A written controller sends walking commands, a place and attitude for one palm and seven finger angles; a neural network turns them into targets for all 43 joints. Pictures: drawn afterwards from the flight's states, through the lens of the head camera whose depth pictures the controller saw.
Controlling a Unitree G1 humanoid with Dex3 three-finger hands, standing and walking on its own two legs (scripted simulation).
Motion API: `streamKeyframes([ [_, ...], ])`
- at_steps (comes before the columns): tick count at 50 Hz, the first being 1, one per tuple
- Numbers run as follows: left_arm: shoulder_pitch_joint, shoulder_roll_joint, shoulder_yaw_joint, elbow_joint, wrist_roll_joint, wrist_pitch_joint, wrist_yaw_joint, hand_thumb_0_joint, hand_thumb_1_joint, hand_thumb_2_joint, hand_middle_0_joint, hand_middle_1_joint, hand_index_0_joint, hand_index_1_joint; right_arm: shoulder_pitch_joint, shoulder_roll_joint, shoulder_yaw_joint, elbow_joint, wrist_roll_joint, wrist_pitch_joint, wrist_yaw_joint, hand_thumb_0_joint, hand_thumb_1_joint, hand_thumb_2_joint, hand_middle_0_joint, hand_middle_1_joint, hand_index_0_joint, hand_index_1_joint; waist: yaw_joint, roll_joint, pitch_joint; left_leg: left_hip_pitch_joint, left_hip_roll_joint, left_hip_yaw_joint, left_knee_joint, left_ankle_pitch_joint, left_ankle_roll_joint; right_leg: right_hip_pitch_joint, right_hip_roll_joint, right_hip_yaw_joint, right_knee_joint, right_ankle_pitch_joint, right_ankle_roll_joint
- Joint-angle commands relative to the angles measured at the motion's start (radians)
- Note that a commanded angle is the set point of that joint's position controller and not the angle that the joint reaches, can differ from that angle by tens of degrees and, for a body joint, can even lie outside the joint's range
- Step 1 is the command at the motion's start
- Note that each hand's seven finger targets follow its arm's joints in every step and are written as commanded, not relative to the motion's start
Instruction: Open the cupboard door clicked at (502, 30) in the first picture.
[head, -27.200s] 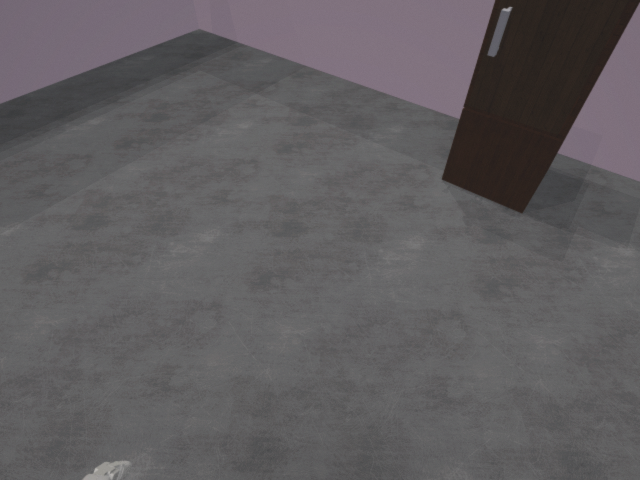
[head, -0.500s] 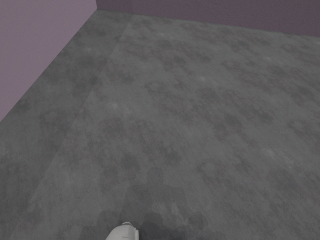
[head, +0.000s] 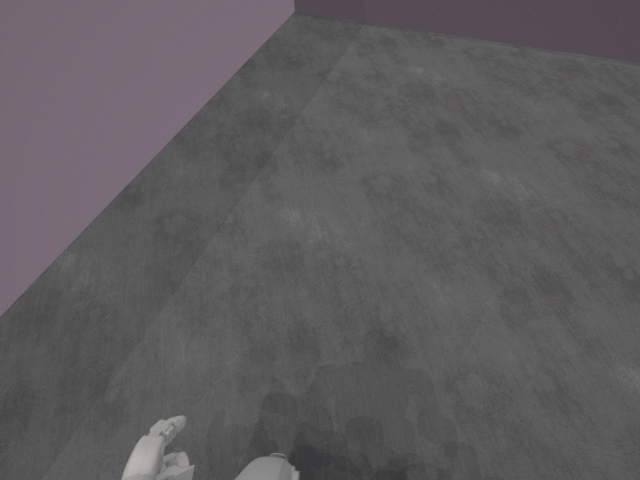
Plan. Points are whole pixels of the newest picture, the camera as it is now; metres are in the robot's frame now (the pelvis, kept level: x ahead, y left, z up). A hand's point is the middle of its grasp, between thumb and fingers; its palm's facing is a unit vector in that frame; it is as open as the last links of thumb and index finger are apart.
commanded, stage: turn to face it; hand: left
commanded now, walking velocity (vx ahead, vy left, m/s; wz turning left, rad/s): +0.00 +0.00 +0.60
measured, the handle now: out of the picture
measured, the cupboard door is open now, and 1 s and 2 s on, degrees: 49 49 49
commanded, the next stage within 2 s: none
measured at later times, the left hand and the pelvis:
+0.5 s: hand out of the picture +0.03 +0.23 -0.17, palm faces +0.35 -0.90 -0.27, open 7.4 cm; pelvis +0.05 +0.00 +0.01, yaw +19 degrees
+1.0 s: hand out of the picture +0.06 +0.16 -0.15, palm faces +0.60 -0.76 -0.24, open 7.3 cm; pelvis +0.11 -0.04 +0.01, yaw +39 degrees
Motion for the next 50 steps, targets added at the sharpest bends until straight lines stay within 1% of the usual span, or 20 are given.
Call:
streamKeyframes([
  [1,0.065,0.155,0.03,-0.053,-0.002,0.0,0.018,0.0,0.9,0.9,-0.2,-0.3,-0.2,-0.3,-0.038,-0.068,-0.013,-0.087,0.004,-0.008,0.01,0.0,-0.9,-0.9,0.2,0.3,0.2,0.3,0.021,-0.247,-0.081,-0.153,0.076,0.037,0.362,0.028,-0.031,0.178,-0.293,0.127,-0.26,0.48,-0.121],
  [4,0.11,0.165,0.031,-0.04,-0.002,-0.007,0.015,0.0,0.9,0.9,-0.2,-0.3,-0.2,-0.3,-0.064,-0.05,0.0,-0.086,0.009,-0.002,0.018,0.0,-0.9,-0.9,0.2,0.3,0.2,0.3,0.035,-0.227,-0.095,-0.107,0.067,0.094,0.197,0.04,-0.042,0.247,-0.27,0.012,-0.227,0.63,-0.097],
  [11,0.205,0.225,0.051,-0.003,0.003,-0.004,0.009,0.0,0.9,0.9,-0.2,-0.3,-0.2,-0.3,-0.137,-0.049,0.018,-0.117,0.015,-0.014,0.023,0.0,-0.9,-0.9,0.2,0.3,0.2,0.3,0.078,-0.27,-0.117,0.021,0.038,0.188,-0.163,0.028,-0.013,0.356,-0.308,-0.062,-0.132,0.817,-0.095],
  [13,0.19,0.238,0.057,-0.003,-0.001,-0.005,0.005,0.0,0.9,0.9,-0.2,-0.3,-0.2,-0.3,-0.084,-0.072,0.013,-0.11,0.012,-0.021,0.018,0.0,-0.9,-0.9,0.2,0.3,0.2,0.3,0.041,-0.244,-0.149,0.14,0.015,0.212,-0.297,0.108,0.005,0.322,-0.308,-0.097,-0.042,0.839,-0.07],
  [14,0.179,0.243,0.057,-0.007,-0.008,-0.006,0.0,0.0,0.9,0.9,-0.2,-0.3,-0.2,-0.3,-0.023,-0.097,0.006,-0.097,0.007,-0.025,0.016,0.0,-0.9,-0.9,0.2,0.3,0.2,0.3,0.002,-0.202,-0.182,0.271,0.009,0.212,-0.398,0.217,0.019,0.26,-0.29,-0.131,0.064,0.795,-0.037],
  [15,0.162,0.22,0.051,-0.022,-0.014,-0.004,-0.005,0.0,0.9,0.9,-0.2,-0.3,-0.2,-0.3,0.055,-0.169,-0.014,-0.083,0.0,-0.032,0.015,0.0,-0.9,-0.9,0.2,0.3,0.2,0.3,-0.046,-0.049,-0.246,0.509,0.134,0.077,-0.456,0.498,0.073,0.052,-0.243,-0.156,0.257,0.552,0.014],
  [16,0.119,0.142,0.029,-0.075,-0.023,-0.001,-0.014,0.0,0.9,0.9,-0.2,-0.3,-0.2,-0.3,0.143,-0.298,-0.046,-0.073,-0.003,-0.037,0.007,0.0,-0.9,-0.9,0.2,0.3,0.2,0.3,-0.096,0.28,-0.278,0.664,0.46,-0.356,-0.467,1.016,0.265,-0.267,-0.081,-0.133,0.51,-0.302,0.084],
  [17,0.049,0.157,0.027,-0.098,-0.009,0.021,0.001,0.0,0.9,0.9,-0.2,-0.3,-0.2,-0.3,0.192,-0.306,-0.044,-0.043,0.01,-0.028,-0.004,0.0,-0.9,-0.9,0.2,0.3,0.2,0.3,-0.106,0.165,-0.28,0.606,0.501,-0.331,-0.473,1.027,0.311,-0.303,-0.079,0.026,0.591,-0.348,0.071],
  [20,0.056,0.144,0.032,-0.043,-0.01,0.03,-0.002,0.0,0.9,0.9,-0.2,-0.3,-0.2,-0.3,0.017,-0.219,-0.022,-0.088,0.004,-0.037,-0.029,0.0,-0.9,-0.9,0.2,0.3,0.2,0.3,-0.02,0.128,-0.157,0.42,0.341,-0.167,-0.498,0.826,0.227,-0.29,-0.079,0.076,0.584,-0.17,0.082],
  [22,0.1,0.133,0.033,-0.017,-0.008,0.038,-0.009,0.0,0.9,0.9,-0.2,-0.3,-0.2,-0.3,-0.02,-0.198,-0.012,-0.095,0.003,-0.045,-0.027,0.0,-0.9,-0.9,0.2,0.3,0.2,0.3,0.015,0.083,-0.134,0.38,0.285,-0.102,-0.511,0.812,0.195,-0.249,-0.059,0.061,0.529,-0.105,0.086],
  [30,0.092,0.121,0.029,-0.046,-0.013,0.035,-0.011,0.0,0.9,0.9,-0.2,-0.3,-0.2,-0.3,-0.046,-0.204,-0.025,-0.1,-0.002,-0.034,-0.018,0.0,-0.9,-0.9,0.2,0.3,0.2,0.3,0.028,0.127,-0.118,0.274,0.242,-0.158,-0.492,0.662,0.179,-0.062,0.019,0.015,0.172,-0.077,0.079],
  [33,0.182,0.133,0.037,-0.032,-0.014,0.016,-0.009,0.0,0.9,0.9,-0.2,-0.3,-0.2,-0.3,-0.093,-0.191,-0.032,-0.114,0.005,-0.028,-0.017,0.0,-0.9,-0.9,0.2,0.3,0.2,0.3,0.079,0.097,-0.132,0.16,0.19,-0.17,-0.394,0.539,0.127,0.163,0.035,-0.005,-0.11,0.102,0.066],
  [34,0.231,0.193,0.049,-0.028,-0.005,0.002,-0.002,0.0,0.9,0.9,-0.2,-0.3,-0.2,-0.3,-0.076,-0.146,-0.026,-0.123,0.016,-0.029,-0.011,0.0,-0.9,-0.9,0.2,0.3,0.2,0.3,0.1,-0.059,-0.165,0.03,0.105,-0.109,-0.256,0.311,0.064,0.326,-0.1,0.118,-0.251,0.199,0.033],
  [35,0.246,0.298,0.068,-0.031,0.011,-0.006,0.01,0.0,0.9,0.9,-0.2,-0.3,-0.2,-0.3,-0.063,-0.073,-0.015,-0.145,0.02,-0.03,-0.004,0.0,-0.9,-0.9,0.2,0.3,0.2,0.3,0.109,-0.39,-0.168,-0.142,-0.057,0.057,0.03,-0.14,-0.018,0.396,-0.403,0.425,-0.319,0.393,-0.091],
  [36,0.237,0.281,0.049,-0.034,-0.004,-0.001,0.011,0.0,0.9,0.9,-0.2,-0.3,-0.2,-0.3,-0.064,-0.1,-0.019,-0.137,0.008,-0.022,-0.005,0.0,-0.9,-0.9,0.2,0.3,0.2,0.3,0.102,-0.303,-0.157,-0.116,-0.006,-0.011,0.238,-0.184,-0.005,0.291,-0.455,0.379,-0.299,0.471,-0.15],
  [37,0.179,0.244,0.048,-0.044,-0.005,-0.001,0.016,0.0,0.9,0.9,-0.2,-0.3,-0.2,-0.3,-0.065,-0.094,-0.022,-0.121,0.01,-0.01,-0.005,0.0,-0.9,-0.9,0.2,0.3,0.2,0.3,0.07,-0.34,-0.14,-0.124,0.022,-0.021,0.356,-0.126,-0.012,0.238,-0.4,0.363,-0.298,0.436,-0.149],
  [39,0.087,0.167,0.025,-0.064,-0.01,0.001,0.015,0.0,0.9,0.9,-0.2,-0.3,-0.2,-0.3,-0.055,-0.093,-0.018,-0.086,0.008,0.0,0.01,0.0,-0.9,-0.9,0.2,0.3,0.2,0.3,0.023,-0.251,-0.095,-0.111,0.06,0.005,0.413,0.029,-0.03,0.188,-0.286,0.14,-0.268,0.478,-0.107],
  [40,0.071,0.157,0.024,-0.072,-0.007,0.001,0.017,0.0,0.9,0.9,-0.2,-0.3,-0.2,-0.3,-0.039,-0.078,-0.014,-0.078,0.011,0.004,0.015,0.0,-0.9,-0.9,0.2,0.3,0.2,0.3,0.012,-0.264,-0.104,-0.095,0.062,0.024,0.379,0.055,-0.034,0.192,-0.265,0.077,-0.261,0.493,-0.094],
  [46,0.17,0.183,0.038,-0.032,-0.003,-0.004,0.017,0.0,0.9,0.9,-0.2,-0.3,-0.2,-0.3,-0.113,-0.041,0.007,-0.079,0.012,0.003,0.022,0.0,-0.9,-0.9,0.2,0.3,0.2,0.3,0.062,-0.198,-0.104,-0.049,0.061,0.117,0.061,0.019,-0.042,0.314,-0.297,-0.027,-0.226,0.633,-0.106],
  [50,0.187,0.21,0.055,-0.014,0.006,0.001,0.014,0.0,0.9,0.9,-0.2,-0.3,-0.2,-0.3,-0.125,-0.033,0.014,-0.097,0.016,-0.01,0.022,0.0,-0.9,-0.9,0.2,0.3,0.2,0.3,0.076,-0.254,-0.112,0.034,0.056,0.16,-0.142,-0.004,-0.017,0.324,-0.332,-0.049,-0.166,0.672,-0.114],
])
